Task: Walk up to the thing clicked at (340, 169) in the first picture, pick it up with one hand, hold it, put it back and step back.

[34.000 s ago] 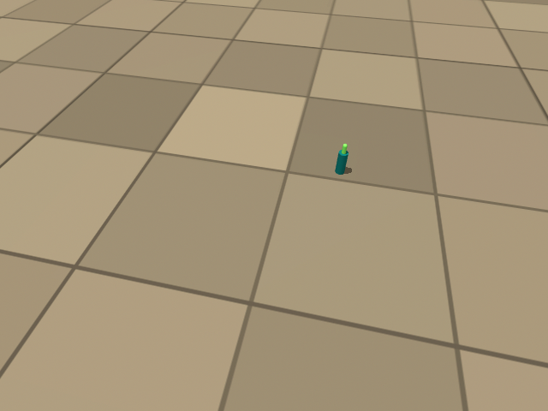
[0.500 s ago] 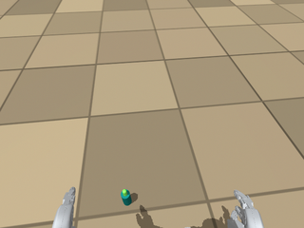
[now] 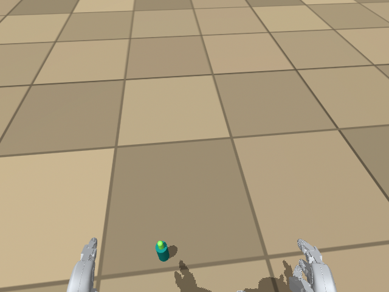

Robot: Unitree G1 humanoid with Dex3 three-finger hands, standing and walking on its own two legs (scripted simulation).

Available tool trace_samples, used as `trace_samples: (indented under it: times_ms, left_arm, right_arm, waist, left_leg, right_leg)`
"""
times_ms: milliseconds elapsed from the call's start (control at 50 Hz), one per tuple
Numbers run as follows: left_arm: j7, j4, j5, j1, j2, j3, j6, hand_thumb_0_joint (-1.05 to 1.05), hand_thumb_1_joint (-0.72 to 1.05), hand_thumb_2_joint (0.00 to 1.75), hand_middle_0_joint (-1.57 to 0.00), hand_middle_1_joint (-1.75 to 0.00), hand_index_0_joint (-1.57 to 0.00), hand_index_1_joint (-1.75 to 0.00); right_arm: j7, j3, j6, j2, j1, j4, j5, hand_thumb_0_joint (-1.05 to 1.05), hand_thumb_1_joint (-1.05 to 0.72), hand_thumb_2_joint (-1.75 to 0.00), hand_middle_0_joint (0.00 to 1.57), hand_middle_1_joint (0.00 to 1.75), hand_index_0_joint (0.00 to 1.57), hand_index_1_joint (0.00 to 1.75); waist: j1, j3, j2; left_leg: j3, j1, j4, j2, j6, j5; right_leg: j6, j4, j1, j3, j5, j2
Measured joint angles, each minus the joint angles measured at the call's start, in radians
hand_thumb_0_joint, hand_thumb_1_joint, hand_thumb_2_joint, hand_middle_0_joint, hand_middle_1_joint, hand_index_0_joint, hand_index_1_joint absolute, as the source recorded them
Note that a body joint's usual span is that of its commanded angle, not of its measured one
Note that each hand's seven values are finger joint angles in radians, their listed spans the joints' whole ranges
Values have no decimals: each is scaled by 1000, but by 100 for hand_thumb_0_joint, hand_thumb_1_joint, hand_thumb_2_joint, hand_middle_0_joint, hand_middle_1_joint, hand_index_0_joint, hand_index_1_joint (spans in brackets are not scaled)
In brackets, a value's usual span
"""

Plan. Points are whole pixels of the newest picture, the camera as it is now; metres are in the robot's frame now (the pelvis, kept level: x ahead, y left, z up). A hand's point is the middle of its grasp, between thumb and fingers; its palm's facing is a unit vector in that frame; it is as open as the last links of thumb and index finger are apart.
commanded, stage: home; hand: left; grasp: from the side
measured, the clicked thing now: (162, 249) +0.40 +0.16 -0.63
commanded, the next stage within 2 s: stand in 0.48 s
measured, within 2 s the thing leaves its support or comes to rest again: neither
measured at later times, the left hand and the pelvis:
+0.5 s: hand (114, 277) +0.18 +0.18 -0.06, palm faces +0.10 -0.96 -0.27, open 17.5 cm; pelvis +0.01 +0.00 +0.00, yaw +0 degrees
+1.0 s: hand (112, 283) +0.17 +0.19 -0.08, palm faces +0.02 -0.95 -0.31, open 10.0 cm; pelvis +0.00 +0.00 +0.00, yaw +0 degrees
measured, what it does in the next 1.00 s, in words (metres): stands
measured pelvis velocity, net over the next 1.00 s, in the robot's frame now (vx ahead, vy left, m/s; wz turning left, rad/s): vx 0.00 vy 0.00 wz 0.00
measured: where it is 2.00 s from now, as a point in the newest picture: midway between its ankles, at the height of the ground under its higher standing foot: outside the picture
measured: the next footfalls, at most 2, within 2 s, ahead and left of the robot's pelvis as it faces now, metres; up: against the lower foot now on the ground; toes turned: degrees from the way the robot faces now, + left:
none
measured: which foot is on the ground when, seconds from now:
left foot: down 0.00-1.00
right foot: down 0.00-1.00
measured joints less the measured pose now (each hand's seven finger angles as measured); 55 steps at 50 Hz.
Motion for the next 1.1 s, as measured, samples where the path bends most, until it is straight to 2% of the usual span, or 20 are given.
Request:
trace_samples:
  times_ms: [600, 680, 800, 940, 1000, 1040, 1100]
  left_arm:
    - [-4, -4, -1, 0, -2, 4, 9, -1, -55, 5, -5, -6, -5, -5]
    - [-3, -8, -2, 2, -2, 3, 10, -1, -51, 9, -8, -10, -8, -9]
    - [-2, -6, -2, 2, 1, 1, 10, -1, -25, 35, -15, -22, -15, -21]
    - [-1, -6, -1, -1, 1, -1, 10, -1, 23, 71, -19, -28, -19, -28]
    - [-54, 190, 59, -100, 33, -8, -108, -1, 45, 79, -20, -29, -20, -29]
    - [-87, 339, 72, -165, 61, -7, -159, 0, 57, 82, -20, -30, -20, -29]
    - [-112, 505, 66, -211, 89, 7, -198, 0, 71, 86, -20, -30, -20, -30]
  right_arm:
    - [-1, -7, 8, -2, 1, 1, -2, 1, -90, -90, 20, 30, 20, 30]
    - [-1, -5, 7, -2, 1, 0, -1, 1, -90, -90, 20, 30, 20, 30]
    - [0, -5, 7, -1, 3, 0, -1, 1, -90, -90, 20, 30, 21, 30]
    - [2, -2, 5, 0, 4, 0, -1, 1, -90, -90, 20, 30, 21, 30]
    - [56, -8, 43, -21, -47, 97, -77, 1, -90, -90, 20, 30, 20, 30]
    - [99, -13, 84, -44, -79, 172, -86, 1, -90, -90, 20, 30, 21, 30]
    - [139, -36, 113, -68, -89, 245, -76, 1, -90, -90, 20, 30, 21, 30]
  waist:
    - [0, -6, -2]
    - [0, -4, -3]
    - [1, -6, -2]
    - [2, -3, -2]
    - [18, 57, -22]
    - [26, 81, -33]
    - [31, 100, -45]
  left_leg:
    - [0, 9, 0, 1, 0, -12]
    - [1, 8, 0, 0, 1, -10]
    - [1, 6, 1, -1, 2, -9]
    - [2, 1, 1, -2, 1, -7]
    - [11, 64, -32, -16, 6, 9]
    - [14, 99, -59, -25, 9, 22]
    - [19, 149, -104, -35, 12, 41]
  right_leg:
    - [1, 0, 9, 0, -12, 1]
    - [1, 0, 8, 1, -10, 0]
    - [2, 1, 6, 1, -8, -1]
    - [2, 3, 0, 2, -8, -1]
    - [-3, -7, 52, 11, -5, -15]
    - [-4, -21, 83, 13, 0, -24]
    - [2, -51, 127, 18, 10, -34]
